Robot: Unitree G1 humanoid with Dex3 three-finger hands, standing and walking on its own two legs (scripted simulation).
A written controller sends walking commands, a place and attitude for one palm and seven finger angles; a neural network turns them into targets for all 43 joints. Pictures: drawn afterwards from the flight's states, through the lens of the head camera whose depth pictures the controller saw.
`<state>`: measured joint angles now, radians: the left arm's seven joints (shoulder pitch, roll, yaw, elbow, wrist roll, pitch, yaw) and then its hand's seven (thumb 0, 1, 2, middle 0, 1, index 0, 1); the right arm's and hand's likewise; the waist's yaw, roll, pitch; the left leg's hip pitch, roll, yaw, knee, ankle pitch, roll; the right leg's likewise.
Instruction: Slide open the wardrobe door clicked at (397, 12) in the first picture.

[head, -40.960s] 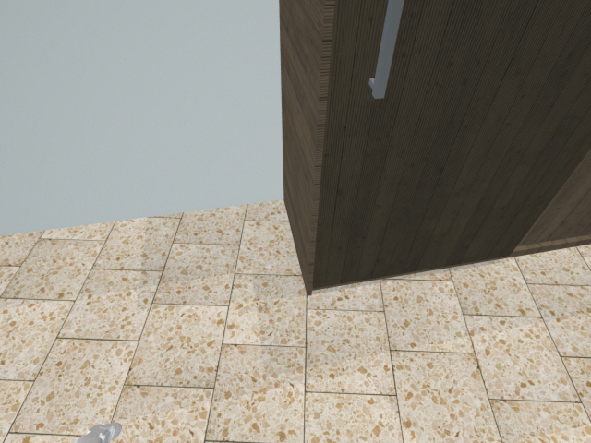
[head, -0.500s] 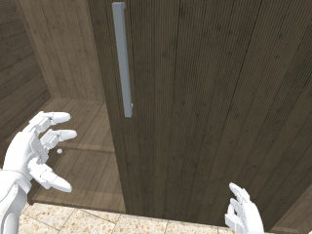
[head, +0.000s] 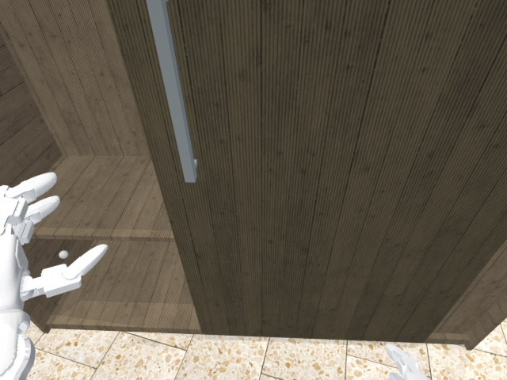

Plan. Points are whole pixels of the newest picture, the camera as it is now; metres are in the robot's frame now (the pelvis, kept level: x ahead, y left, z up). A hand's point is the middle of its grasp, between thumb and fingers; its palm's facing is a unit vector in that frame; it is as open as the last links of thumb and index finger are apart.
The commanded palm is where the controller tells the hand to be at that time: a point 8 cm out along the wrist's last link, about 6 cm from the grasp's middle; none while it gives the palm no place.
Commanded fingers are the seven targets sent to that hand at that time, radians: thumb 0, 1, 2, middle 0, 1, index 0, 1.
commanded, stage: draw the hand back to the body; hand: left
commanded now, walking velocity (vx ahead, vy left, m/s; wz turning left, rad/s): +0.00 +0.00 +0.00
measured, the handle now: (179, 100) +0.48 +0.19 +0.25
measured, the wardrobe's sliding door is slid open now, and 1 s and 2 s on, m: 0.64 0.64 0.64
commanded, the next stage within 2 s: step back with the hand held close in 0.60 s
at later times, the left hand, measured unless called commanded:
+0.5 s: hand (66, 249) +0.21 +0.27 +0.17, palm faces +0.51 -0.79 -0.34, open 7.5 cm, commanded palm +0.16 +0.30 +0.17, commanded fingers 0.00 0.90 0.90 -0.20 -0.30 -0.20 -0.30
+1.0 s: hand (76, 252) +0.21 +0.27 +0.16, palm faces +0.38 -0.81 -0.46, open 7.4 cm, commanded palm +0.16 +0.31 +0.18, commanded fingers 0.00 0.90 0.90 -0.20 -0.30 -0.20 -0.30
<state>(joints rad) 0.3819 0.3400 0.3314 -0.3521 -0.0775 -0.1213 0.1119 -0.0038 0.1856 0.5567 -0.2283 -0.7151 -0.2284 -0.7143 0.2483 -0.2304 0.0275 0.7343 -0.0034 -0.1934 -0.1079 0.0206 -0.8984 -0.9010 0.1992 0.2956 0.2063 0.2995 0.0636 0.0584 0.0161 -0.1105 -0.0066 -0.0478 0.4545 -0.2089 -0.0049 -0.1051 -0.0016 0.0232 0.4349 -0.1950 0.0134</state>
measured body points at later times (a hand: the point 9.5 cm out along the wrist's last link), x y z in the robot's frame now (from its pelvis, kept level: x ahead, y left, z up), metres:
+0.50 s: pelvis +0.03 +0.00 +0.00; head -0.01 -0.02 +0.45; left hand +0.18 +0.31 +0.19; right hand +0.24 -0.20 -0.07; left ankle +0.04 +0.12 -0.74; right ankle +0.04 -0.13 -0.74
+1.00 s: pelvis +0.02 +0.01 +0.00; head +0.02 +0.00 +0.45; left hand +0.19 +0.31 +0.18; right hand +0.20 -0.23 -0.07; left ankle +0.04 +0.12 -0.74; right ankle +0.04 -0.13 -0.74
